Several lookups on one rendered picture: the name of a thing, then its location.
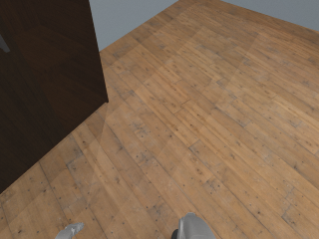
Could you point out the handle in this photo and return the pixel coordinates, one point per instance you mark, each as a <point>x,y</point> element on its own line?
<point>3,45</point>

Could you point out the left robot hand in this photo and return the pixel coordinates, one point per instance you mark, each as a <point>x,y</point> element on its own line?
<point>70,231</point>

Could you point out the wardrobe door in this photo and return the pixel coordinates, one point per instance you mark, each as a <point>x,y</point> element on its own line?
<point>28,124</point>

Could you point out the right robot thigh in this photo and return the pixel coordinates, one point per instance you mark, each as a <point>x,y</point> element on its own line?
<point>193,227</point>

